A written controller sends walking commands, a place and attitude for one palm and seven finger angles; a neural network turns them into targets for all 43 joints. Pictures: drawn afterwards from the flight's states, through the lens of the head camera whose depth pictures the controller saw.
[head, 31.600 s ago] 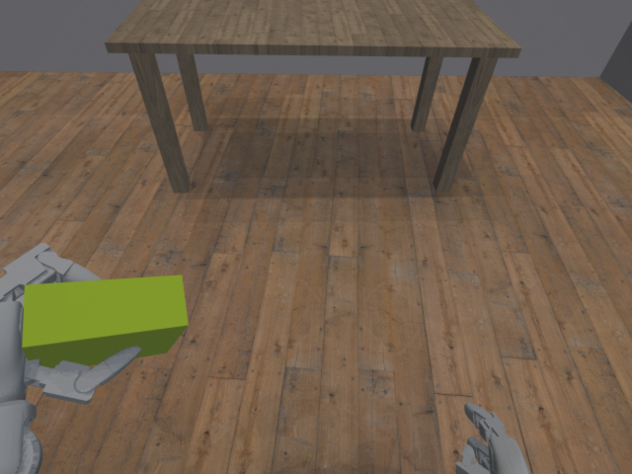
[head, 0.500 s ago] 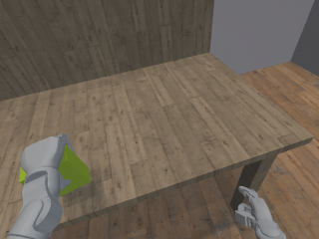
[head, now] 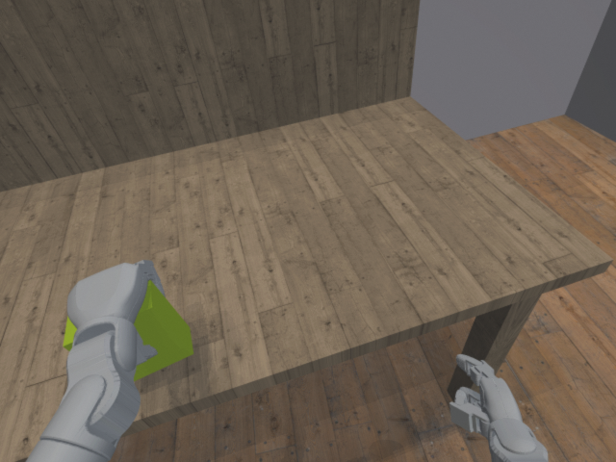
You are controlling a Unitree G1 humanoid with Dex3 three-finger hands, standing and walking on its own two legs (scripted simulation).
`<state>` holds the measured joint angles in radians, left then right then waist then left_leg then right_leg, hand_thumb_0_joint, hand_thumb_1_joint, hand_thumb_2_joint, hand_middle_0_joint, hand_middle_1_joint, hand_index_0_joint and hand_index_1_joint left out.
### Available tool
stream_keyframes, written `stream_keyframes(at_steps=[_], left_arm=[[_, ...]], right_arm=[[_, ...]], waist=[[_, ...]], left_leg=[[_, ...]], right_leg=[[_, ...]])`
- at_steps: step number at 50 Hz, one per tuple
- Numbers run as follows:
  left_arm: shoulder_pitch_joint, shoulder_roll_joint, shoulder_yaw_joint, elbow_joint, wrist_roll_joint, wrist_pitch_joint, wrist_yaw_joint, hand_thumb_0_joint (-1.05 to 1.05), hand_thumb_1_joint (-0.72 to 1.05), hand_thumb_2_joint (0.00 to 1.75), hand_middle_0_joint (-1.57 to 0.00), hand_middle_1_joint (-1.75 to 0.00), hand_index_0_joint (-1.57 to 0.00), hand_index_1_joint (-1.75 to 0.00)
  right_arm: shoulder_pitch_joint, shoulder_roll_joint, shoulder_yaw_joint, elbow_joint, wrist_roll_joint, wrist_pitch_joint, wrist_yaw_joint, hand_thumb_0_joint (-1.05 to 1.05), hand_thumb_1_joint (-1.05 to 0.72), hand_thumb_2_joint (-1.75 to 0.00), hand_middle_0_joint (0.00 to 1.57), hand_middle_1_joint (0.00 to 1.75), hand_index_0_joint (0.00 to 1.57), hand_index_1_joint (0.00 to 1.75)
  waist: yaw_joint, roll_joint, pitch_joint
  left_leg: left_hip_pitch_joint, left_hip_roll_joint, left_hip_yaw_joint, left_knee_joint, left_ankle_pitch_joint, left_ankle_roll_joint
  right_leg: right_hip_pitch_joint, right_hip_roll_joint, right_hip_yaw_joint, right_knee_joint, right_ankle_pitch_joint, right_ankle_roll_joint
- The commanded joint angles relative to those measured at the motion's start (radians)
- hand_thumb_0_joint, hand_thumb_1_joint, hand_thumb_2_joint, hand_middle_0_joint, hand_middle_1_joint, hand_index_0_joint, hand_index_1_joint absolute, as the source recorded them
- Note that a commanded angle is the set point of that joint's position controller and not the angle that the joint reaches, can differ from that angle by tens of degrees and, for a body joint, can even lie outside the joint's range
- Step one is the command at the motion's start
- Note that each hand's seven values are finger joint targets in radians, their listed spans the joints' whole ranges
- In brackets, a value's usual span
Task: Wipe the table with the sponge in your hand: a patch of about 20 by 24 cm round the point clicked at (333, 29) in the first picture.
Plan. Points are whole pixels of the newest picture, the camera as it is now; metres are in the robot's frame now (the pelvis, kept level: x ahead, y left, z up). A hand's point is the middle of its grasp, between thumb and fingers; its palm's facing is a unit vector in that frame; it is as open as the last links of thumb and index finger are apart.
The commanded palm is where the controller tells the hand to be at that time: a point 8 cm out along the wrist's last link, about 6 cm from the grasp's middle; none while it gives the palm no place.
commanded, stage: lower the sponge onto the table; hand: left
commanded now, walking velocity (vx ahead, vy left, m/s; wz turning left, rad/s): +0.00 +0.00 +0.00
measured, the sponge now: (142, 343) +0.24 +0.28 +0.03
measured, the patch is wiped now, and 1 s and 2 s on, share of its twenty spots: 0.00 0.00 0.05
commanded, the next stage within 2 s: wipe forward along the first lane in 1.30 s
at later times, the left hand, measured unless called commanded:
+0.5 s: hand (145, 337) +0.24 +0.27 +0.05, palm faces -0.06 -0.16 -0.99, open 9.4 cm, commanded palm +0.22 +0.27 +0.13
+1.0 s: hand (145, 339) +0.24 +0.27 +0.04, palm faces -0.03 -0.12 -0.99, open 9.4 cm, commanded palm +0.22 +0.27 +0.10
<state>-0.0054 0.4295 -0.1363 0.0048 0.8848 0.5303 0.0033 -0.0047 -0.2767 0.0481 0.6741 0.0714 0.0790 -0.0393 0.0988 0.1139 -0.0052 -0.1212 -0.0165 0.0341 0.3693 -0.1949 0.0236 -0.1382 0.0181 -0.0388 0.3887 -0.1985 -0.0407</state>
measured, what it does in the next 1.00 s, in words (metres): stands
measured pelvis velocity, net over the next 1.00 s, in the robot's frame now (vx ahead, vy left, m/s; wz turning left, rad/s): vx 0.01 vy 0.00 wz -0.01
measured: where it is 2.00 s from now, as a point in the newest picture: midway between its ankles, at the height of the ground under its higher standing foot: outside the picture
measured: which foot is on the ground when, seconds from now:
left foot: down 0.00-1.00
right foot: down 0.00-1.00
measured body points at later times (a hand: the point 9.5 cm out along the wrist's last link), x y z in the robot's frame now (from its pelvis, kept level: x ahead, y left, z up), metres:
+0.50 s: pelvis +0.01 +0.00 +0.00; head +0.00 -0.04 +0.45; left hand +0.24 +0.27 +0.10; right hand +0.26 -0.21 -0.08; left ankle +0.01 +0.11 -0.75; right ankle +0.01 -0.09 -0.75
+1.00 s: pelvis +0.01 +0.00 +0.00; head +0.00 -0.03 +0.45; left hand +0.24 +0.27 +0.09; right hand +0.24 -0.22 -0.09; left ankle +0.01 +0.11 -0.75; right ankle +0.01 -0.09 -0.75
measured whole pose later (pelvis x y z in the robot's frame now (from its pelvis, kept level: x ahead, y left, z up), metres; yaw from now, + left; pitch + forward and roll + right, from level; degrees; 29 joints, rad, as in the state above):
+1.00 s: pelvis +0.01 +0.00 +0.00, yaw -1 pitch -2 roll +0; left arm 0.10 0.40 -0.12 0.05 0.93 0.36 0.11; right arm 0.05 -0.27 0.01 0.68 0.05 0.06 -0.05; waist 0.11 0.09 -0.02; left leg -0.16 -0.01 0.04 0.41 -0.23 0.02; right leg -0.17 0.03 -0.03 0.41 -0.22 -0.04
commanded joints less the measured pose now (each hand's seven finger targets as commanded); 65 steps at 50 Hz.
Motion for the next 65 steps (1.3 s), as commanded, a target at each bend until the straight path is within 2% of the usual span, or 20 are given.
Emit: stream_keyframes(at_steps=[1,4,5,9,10,13,15,18,23,25,27,28,30,31,37,42,45,50,54,65], left_arm=[[-0.295,0.226,0.108,-0.311,0.066,-0.11,0.022,0.0,0.1,1.3,-1.2,-1.6,-1.2,-1.6],[-0.271,0.231,0.147,-0.251,0.09,-0.171,0.069,0.0,0.1,1.3,-1.2,-1.6,-1.2,-1.6],[-0.284,0.295,0.209,-0.266,0.096,-0.179,0.091,0.0,0.1,1.3,-1.2,-1.6,-1.2,-1.6],[-0.222,0.207,0.162,-0.239,0.088,-0.145,0.143,0.0,0.1,1.3,-1.2,-1.6,-1.2,-1.6],[-0.194,0.244,0.202,-0.234,0.078,-0.124,0.15,0.0,0.1,1.3,-1.2,-1.6,-1.2,-1.6],[-0.157,0.155,0.116,-0.193,0.052,-0.064,0.127,0.0,0.1,1.3,-1.2,-1.6,-1.2,-1.6],[-0.127,0.195,0.146,-0.193,0.044,-0.038,0.109,0.0,0.1,1.3,-1.2,-1.6,-1.2,-1.6],[-0.139,0.148,0.079,-0.216,0.043,-0.042,0.068,0.0,0.1,1.3,-1.2,-1.6,-1.2,-1.6],[-0.171,0.184,0.112,-0.258,0.071,-0.137,0.075,0.0,0.1,1.3,-1.2,-1.6,-1.2,-1.6],[-0.197,0.264,0.189,-0.274,0.084,-0.176,0.102,0.0,0.1,1.3,-1.2,-1.6,-1.2,-1.6],[-0.183,0.233,0.176,-0.238,0.098,-0.19,0.131,0.0,0.1,1.3,-1.2,-1.6,-1.2,-1.6],[-0.187,0.199,0.154,-0.221,0.093,-0.191,0.14,0.0,0.1,1.3,-1.2,-1.6,-1.2,-1.6],[-0.197,0.26,0.212,-0.189,0.089,-0.177,0.16,0.0,0.1,1.3,-1.2,-1.6,-1.2,-1.6],[-0.197,0.196,0.16,-0.189,0.084,-0.167,0.162,0.0,0.1,1.3,-1.2,-1.6,-1.2,-1.6],[-0.142,0.157,0.117,-0.13,0.053,-0.109,0.133,0.0,0.1,1.3,-1.2,-1.6,-1.2,-1.6],[-0.118,0.149,0.109,-0.166,0.055,-0.145,0.115,0.0,0.1,1.3,-1.2,-1.6,-1.2,-1.6],[-0.125,0.23,0.189,-0.175,0.071,-0.181,0.135,0.0,0.1,1.3,-1.2,-1.6,-1.2,-1.6],[-0.116,0.2,0.181,-0.136,0.068,-0.194,0.171,0.0,0.1,1.3,-1.2,-1.6,-1.2,-1.6],[-0.147,0.114,0.092,-0.097,0.075,-0.17,0.175,0.0,0.1,1.3,-1.2,-1.6,-1.2,-1.6],[-0.158,0.131,0.112,-0.006,0.068,-0.166,0.166,0.0,0.1,1.3,-1.2,-1.6,-1.2,-1.6]], right_arm=[[-0.218,-0.085,-0.035,-0.196,-0.016,-0.071,-0.015,0.0,-0.9,-0.9,0.2,0.3,0.2,0.3],[-0.181,-0.082,-0.043,-0.167,-0.026,-0.073,-0.017,0.0,-0.9,-0.9,0.2,0.3,0.2,0.3],[-0.193,-0.089,-0.045,-0.162,-0.028,-0.075,-0.018,0.0,-0.9,-0.9,0.2,0.3,0.2,0.3],[-0.199,-0.084,-0.055,-0.158,-0.021,-0.072,-0.002,0.0,-0.9,-0.9,0.2,0.3,0.2,0.3],[-0.215,-0.091,-0.053,-0.161,-0.022,-0.072,0.001,0.0,-0.9,-0.9,0.2,0.3,0.2,0.3],[-0.228,-0.093,-0.051,-0.165,-0.01,-0.062,0.007,0.0,-0.9,-0.9,0.2,0.3,0.2,0.3],[-0.246,-0.104,-0.05,-0.165,-0.01,-0.055,0.008,0.0,-0.9,-0.9,0.2,0.3,0.2,0.3],[-0.225,-0.1,-0.048,-0.178,-0.008,-0.051,0.006,0.0,-0.9,-0.9,0.2,0.3,0.2,0.3],[-0.18,-0.09,-0.051,-0.175,-0.024,-0.063,-0.007,0.0,-0.9,-0.9,0.2,0.3,0.2,0.3],[-0.181,-0.096,-0.056,-0.166,-0.03,-0.07,-0.014,0.0,-0.9,-0.9,0.2,0.3,0.2,0.3],[-0.16,-0.083,-0.058,-0.161,-0.029,-0.077,-0.016,0.0,-0.9,-0.9,0.2,0.3,0.2,0.3],[-0.165,-0.086,-0.059,-0.157,-0.029,-0.076,-0.016,0.0,-0.9,-0.9,0.2,0.3,0.2,0.3],[-0.18,-0.096,-0.06,-0.147,-0.025,-0.074,-0.018,0.0,-0.9,-0.9,0.2,0.3,0.2,0.3],[-0.175,-0.088,-0.062,-0.154,-0.02,-0.075,-0.016,0.0,-0.9,-0.9,0.2,0.3,0.2,0.3],[-0.194,-0.095,-0.06,-0.16,-0.009,-0.067,-0.009,0.0,-0.9,-0.9,0.2,0.3,0.2,0.3],[-0.17,-0.094,-0.064,-0.174,-0.017,-0.071,-0.008,0.0,-0.9,-0.9,0.2,0.3,0.2,0.3],[-0.161,-0.101,-0.071,-0.161,-0.026,-0.071,-0.012,0.0,-0.9,-0.9,0.2,0.3,0.2,0.3],[-0.158,-0.098,-0.075,-0.151,-0.019,-0.077,-0.013,0.0,-0.9,-0.9,0.2,0.3,0.2,0.3],[-0.156,-0.094,-0.076,-0.151,-0.014,-0.08,-0.009,0.0,-0.9,-0.9,0.2,0.3,0.2,0.3],[-0.153,-0.1,-0.072,-0.15,-0.011,-0.073,-0.017,0.0,-0.9,-0.9,0.2,0.3,0.2,0.3]], waist=[[0.013,-0.073,-0.24],[0.02,-0.088,-0.203],[0.03,-0.065,-0.206],[0.037,-0.019,-0.204],[0.046,-0.02,-0.183],[0.027,-0.068,-0.179],[0.029,-0.08,-0.162],[0.007,-0.117,-0.18],[0.007,-0.094,-0.203],[0.015,-0.085,-0.204],[0.016,-0.078,-0.204],[0.014,-0.058,-0.192],[0.022,-0.056,-0.167],[0.014,-0.034,-0.189],[0.008,-0.078,-0.182],[0.005,-0.119,-0.208],[0.016,-0.111,-0.205],[0.017,-0.073,-0.17],[0.004,-0.07,-0.163],[0.007,-0.139,-0.189]], left_leg=[[0.046,-0.014,-0.1,-0.022,0.149,0.035],[0.048,-0.008,-0.106,-0.022,0.171,0.023],[0.055,-0.007,-0.11,-0.029,0.159,0.02],[0.047,-0.002,-0.096,-0.029,0.216,0.007],[0.043,-0.004,-0.101,-0.037,0.202,0.006],[0.029,-0.004,-0.086,-0.027,0.218,0.01],[0.024,-0.009,-0.09,-0.03,0.202,0.013],[0.024,-0.011,-0.09,-0.011,0.215,0.025],[0.04,-0.013,-0.092,0.006,0.213,0.03],[0.052,-0.009,-0.097,0.005,0.194,0.028],[0.046,-0.012,-0.089,0.012,0.212,0.024],[0.042,-0.008,-0.086,0.005,0.208,0.021],[0.035,-0.009,-0.094,-0.008,0.168,0.016],[0.03,-0.008,-0.078,-0.005,0.18,0.02],[0.007,-0.01,-0.077,-0.001,0.179,0.022],[0.008,-0.011,-0.084,0.014,0.195,0.031],[0.008,-0.01,-0.092,0.015,0.183,0.028],[0.0,-0.006,-0.094,0.007,0.152,0.021],[-0.01,-0.003,-0.085,0.008,0.141,0.02],[-0.035,-0.01,-0.088,0.012,0.106,0.024]], right_leg=[[0.089,0.002,0.12,-0.055,0.094,-0.033],[0.061,0.009,0.128,-0.065,0.114,-0.041],[0.063,0.018,0.164,-0.071,0.098,-0.051],[0.07,0.008,0.134,-0.059,0.16,-0.052],[0.075,0.012,0.157,-0.065,0.143,-0.058],[0.08,-0.001,0.131,-0.06,0.191,-0.043],[0.08,0.001,0.151,-0.064,0.177,-0.044],[0.077,-0.003,0.127,-0.051,0.214,-0.034],[0.066,0.003,0.131,-0.048,0.211,-0.036],[0.054,0.012,0.165,-0.056,0.181,-0.044],[0.049,0.009,0.144,-0.051,0.195,-0.044],[0.043,0.006,0.141,-0.055,0.195,-0.044],[0.029,0.013,0.167,-0.07,0.131,-0.05],[0.046,0.006,0.132,-0.058,0.149,-0.045],[0.052,-0.001,0.129,-0.052,0.169,-0.036],[0.054,0.001,0.126,-0.036,0.204,-0.032],[0.049,0.008,0.154,-0.038,0.193,-0.039],[0.012,0.012,0.149,-0.047,0.135,-0.042],[-0.012,0.006,0.114,-0.041,0.114,-0.037],[-0.006,0.013,0.125,-0.033,0.09,-0.035]])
